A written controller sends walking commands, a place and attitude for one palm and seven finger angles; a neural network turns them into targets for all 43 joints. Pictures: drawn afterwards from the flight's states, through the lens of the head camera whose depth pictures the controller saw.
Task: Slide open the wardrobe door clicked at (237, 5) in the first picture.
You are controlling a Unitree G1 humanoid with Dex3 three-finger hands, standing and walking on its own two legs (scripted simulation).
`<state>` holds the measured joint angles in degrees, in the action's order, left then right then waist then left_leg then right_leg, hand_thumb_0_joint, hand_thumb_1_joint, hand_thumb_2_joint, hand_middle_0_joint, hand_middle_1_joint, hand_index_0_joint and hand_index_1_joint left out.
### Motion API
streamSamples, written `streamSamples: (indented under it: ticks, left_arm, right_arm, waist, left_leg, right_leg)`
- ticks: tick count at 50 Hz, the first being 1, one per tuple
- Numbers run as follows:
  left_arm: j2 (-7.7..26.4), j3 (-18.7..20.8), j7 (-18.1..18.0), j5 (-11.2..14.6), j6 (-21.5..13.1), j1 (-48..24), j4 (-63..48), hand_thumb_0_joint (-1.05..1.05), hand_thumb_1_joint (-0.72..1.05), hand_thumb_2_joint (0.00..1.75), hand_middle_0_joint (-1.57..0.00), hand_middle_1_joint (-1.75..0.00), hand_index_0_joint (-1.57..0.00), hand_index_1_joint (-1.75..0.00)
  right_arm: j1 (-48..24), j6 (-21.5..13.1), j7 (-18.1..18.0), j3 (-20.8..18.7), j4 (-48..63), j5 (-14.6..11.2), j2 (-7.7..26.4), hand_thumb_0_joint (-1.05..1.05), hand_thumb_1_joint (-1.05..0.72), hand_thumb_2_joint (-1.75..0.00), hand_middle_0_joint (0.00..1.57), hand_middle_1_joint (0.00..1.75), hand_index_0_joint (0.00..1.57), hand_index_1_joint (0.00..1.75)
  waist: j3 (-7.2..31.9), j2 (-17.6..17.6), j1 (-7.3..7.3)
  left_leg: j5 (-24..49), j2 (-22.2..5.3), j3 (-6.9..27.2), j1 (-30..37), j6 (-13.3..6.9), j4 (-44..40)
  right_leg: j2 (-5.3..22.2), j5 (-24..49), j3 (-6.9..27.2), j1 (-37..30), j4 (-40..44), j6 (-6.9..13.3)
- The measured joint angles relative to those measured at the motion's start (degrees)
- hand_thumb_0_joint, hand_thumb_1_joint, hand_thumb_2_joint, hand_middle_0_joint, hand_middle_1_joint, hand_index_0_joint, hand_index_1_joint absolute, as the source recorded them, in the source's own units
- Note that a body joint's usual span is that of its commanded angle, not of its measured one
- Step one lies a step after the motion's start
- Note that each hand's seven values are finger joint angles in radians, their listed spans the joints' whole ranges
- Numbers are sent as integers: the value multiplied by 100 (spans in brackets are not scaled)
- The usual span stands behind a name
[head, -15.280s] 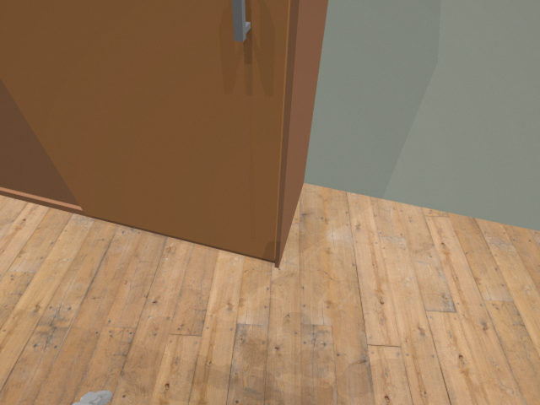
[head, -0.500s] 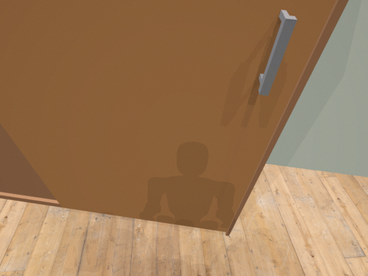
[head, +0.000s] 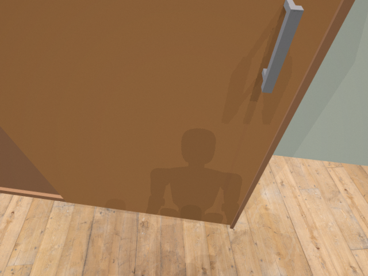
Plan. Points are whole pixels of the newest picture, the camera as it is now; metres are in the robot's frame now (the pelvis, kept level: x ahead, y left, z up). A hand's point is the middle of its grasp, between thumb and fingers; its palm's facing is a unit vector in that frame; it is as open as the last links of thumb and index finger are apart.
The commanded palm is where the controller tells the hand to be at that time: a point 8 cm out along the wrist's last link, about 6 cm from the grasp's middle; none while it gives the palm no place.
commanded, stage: come to a stop and stand still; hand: right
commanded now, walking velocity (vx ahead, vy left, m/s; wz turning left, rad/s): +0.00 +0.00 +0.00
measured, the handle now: (277, 48) +0.47 -0.14 +0.27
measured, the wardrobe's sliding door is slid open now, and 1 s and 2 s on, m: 0.00 0.00 0.00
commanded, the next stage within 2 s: look again from close up in 0.24 s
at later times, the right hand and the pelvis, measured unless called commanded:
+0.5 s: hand out of the picture +0.05 -0.19 -0.17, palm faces +0.00 +0.97 -0.23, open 7.4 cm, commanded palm none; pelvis +0.01 +0.00 +0.00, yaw +0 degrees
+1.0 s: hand out of the picture +0.05 -0.20 -0.17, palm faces +0.00 +0.97 -0.22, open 7.4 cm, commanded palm none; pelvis +0.02 +0.00 +0.00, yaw -1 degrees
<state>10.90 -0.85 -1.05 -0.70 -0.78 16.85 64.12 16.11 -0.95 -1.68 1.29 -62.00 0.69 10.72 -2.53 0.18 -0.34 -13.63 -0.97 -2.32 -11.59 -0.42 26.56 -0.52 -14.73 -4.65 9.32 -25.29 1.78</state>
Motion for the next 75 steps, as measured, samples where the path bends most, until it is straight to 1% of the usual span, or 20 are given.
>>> streamSamples:
  ticks: [10, 18, 35, 59, 60, 61, 62, 63, 64, 65, 66, 68, 70, 71, 72, 73, 74, 75]
  left_arm:
    - [-108, -10, -11, -1, -64, -318, -21, 0, 91, 90, -20, -30, -20, -30]
    - [-28, 15, -17, -10, -74, -454, -54, 0, 91, 90, -20, -30, -20, -30]
    - [125, 23, -12, -5, -39, -449, 59, 0, 91, 90, -20, -30, -20, -30]
    - [33, 3, -24, -4, -77, -466, 110, 0, 91, 90, -20, -30, -20, -30]
    - [48, 9, -19, 9, -63, -461, 59, 0, 91, 90, -20, -30, -20, -30]
    - [56, 28, -34, 82, -108, -357, -215, 0, 91, 90, -20, -30, -20, -30]
    - [49, 23, -114, 133, -319, -195, -531, 0, 91, 90, -20, -30, -20, -30]
    - [36, 25, -187, 152, -574, -43, -815, 0, 91, 90, -20, -30, -20, -30]
    - [29, 40, -230, 173, -813, 60, -1049, 0, 91, 90, -20, -30, -20, -30]
    - [39, 70, -241, 180, -998, 115, -1280, 0, 91, 90, -20, -30, -20, -30]
    - [63, 107, -230, 167, -1140, 117, -1488, 1, 91, 90, -20, -30, -20, -30]
    - [117, 171, -165, 126, -1295, -16, -1842, 1, 90, 90, -20, -30, -20, -30]
    - [140, 214, -69, 109, -1344, -256, -2159, 1, 90, 90, -20, -30, -20, -30]
    - [151, 234, -22, 118, -1352, -384, -2327, 1, 90, 90, -20, -30, -20, -30]
    - [170, 256, 17, 143, -1353, -502, -2505, 1, 90, 90, -20, -30, -20, -30]
    - [203, 274, 37, 172, -1343, -601, -2693, 1, 90, 90, -20, -30, -20, -30]
    - [248, 288, 35, 206, -1327, -674, -2879, 1, 90, 90, -20, -30, -20, -30]
    - [297, 300, 11, 241, -1309, -723, -3049, 1, 90, 90, -20, -30, -20, -30]
  right_arm:
    - [-246, -37, -7, -15, 31, 17, -22, 1, -91, -90, 20, 30, 20, 30]
    - [-309, -33, 5, -40, 75, 26, 30, 1, -91, -90, 20, 30, 20, 30]
    - [-248, -11, 31, -51, -30, 16, 206, 1, -91, -90, 20, 30, 20, 30]
    - [-325, -4, 35, -54, -46, 17, 136, 1, -91, -90, 20, 30, 20, 30]
    - [-320, -33, -21, -47, -45, 27, 113, 1, -91, -90, 20, 30, 20, 30]
    - [-52, 300, -10, -252, 834, -177, 63, 1, -90, -90, 20, 30, 20, 30]
    - [264, 470, -46, -470, 1994, -335, 28, 1, -90, -90, 20, 30, 20, 30]
    - [554, 342, -152, -553, 3037, -480, 31, 2, -90, -90, 20, 31, 20, 30]
    - [744, 150, -239, -607, 3871, -615, 33, 2, -89, -90, 20, 31, 20, 31]
    - [794, -55, -272, -666, 4496, -736, 21, 2, -89, -89, 20, 31, 20, 31]
    - [743, -313, -233, -746, 4940, -841, 0, 2, -88, -89, 20, 32, 20, 32]
    - [559, -1012, 34, -959, 5417, -1032, -26, 2, -85, -88, 20, 34, 20, 33]
    - [428, -1849, 554, -1174, 5532, -1279, 1, 1, -82, -87, 20, 36, 20, 35]
    - [392, -2242, 897, -1256, 5509, -1413, 32, 1, -80, -86, 20, 37, 20, 36]
    - [371, -2548, 1263, -1329, 5441, -1515, 71, 1, -79, -85, 21, 38, 20, 38]
    - [387, -2698, 1594, -1382, 5388, -1606, 117, 1, -77, -84, 21, 39, 20, 39]
    - [446, -2699, 1869, -1417, 5368, -1692, 159, 1, -75, -83, 21, 41, 21, 40]
    - [540, -2598, 2073, -1446, 5374, -1772, 193, 1, -72, -82, 21, 42, 21, 42]
  waist:
    - [97, 29, 21]
    - [105, 41, 43]
    - [15, 92, 49]
    - [38, 74, 54]
    - [44, 38, 48]
    - [9, 25, 37]
    - [-40, 55, 83]
    - [-21, 95, 119]
    - [46, 115, 106]
    - [111, 93, 61]
    - [192, 44, 12]
    - [412, -46, -56]
    - [665, -44, -93]
    - [749, -22, -105]
    - [788, -1, -103]
    - [802, 17, -92]
    - [808, 35, -68]
    - [815, 50, -35]
  left_leg:
    - [-64, -13, -10, 121, 14, -26]
    - [-68, -22, -20, 165, 23, -78]
    - [-20, -12, -34, 230, 27, -221]
    - [-11, -36, -45, 249, 32, -259]
    - [-6, -14, -60, 207, 34, -245]
    - [-17, -11, -73, 167, 32, -188]
    - [-58, -36, -64, 129, 24, -78]
    - [-128, -75, -50, 50, 12, 72]
    - [-207, -118, -61, -41, 9, 221]
    - [-278, -150, -106, -128, 10, 351]
    - [-334, -163, -159, -244, 7, 474]
    - [-429, -144, -196, -613, -17, 778]
    - [-575, -109, -157, -1173, -57, 1259]
    - [-666, -91, -138, -1449, -80, 1525]
    - [-756, -70, -126, -1681, -104, 1773]
    - [-830, -52, -121, -1869, -125, 1989]
    - [-899, -39, -121, -2018, -147, 2171]
    - [-956, -30, -128, -2130, -163, 2312]
  right_leg:
    - [-16, -46, 13, -126, 50, 2]
    - [-28, -40, 25, -170, 113, 6]
    - [-25, -6, 40, -216, 223, 5]
    - [-53, 48, 53, -261, 332, 7]
    - [-24, 17, 65, -167, 219, -3]
    - [-15, -22, 77, -104, 119, -8]
    - [-37, -39, 69, -107, 86, -14]
    - [-71, -44, 58, -89, 66, -23]
    - [-108, -53, 70, -30, 16, -28]
    - [-130, -82, 116, 77, -103, -28]
    - [-131, -136, 167, 241, -281, -25]
    - [-89, -286, 200, 671, -707, -36]
    - [-27, -476, 158, 1221, -1219, -69]
    - [6, -581, 140, 1490, -1493, -87]
    - [39, -682, 128, 1717, -1750, -86]
    - [69, -768, 124, 1903, -1977, -96]
    - [93, -826, 126, 2050, -2160, -133]
    - [109, -882, 134, 2165, -2306, -151]
